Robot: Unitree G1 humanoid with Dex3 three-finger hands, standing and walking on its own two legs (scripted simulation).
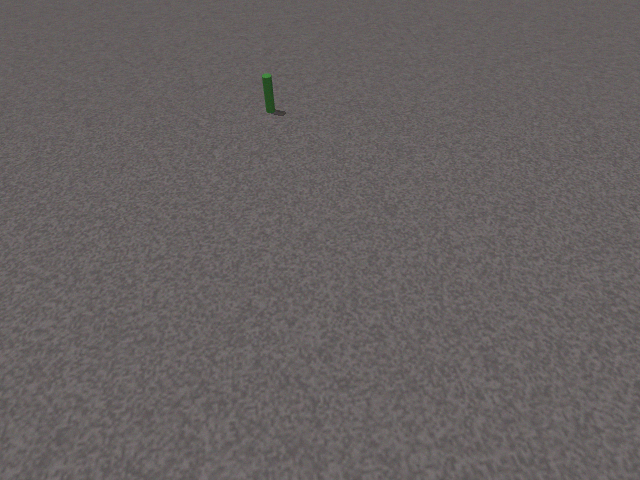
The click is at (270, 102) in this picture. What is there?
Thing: slim round
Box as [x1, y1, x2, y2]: [262, 73, 274, 112]
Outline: 266,73 262,75 266,111 273,112 274,105 271,76 270,74
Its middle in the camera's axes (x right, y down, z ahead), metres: -0.31 -0.86 +2.27
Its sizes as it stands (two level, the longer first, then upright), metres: 0.054 0.054 0.220
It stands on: the floor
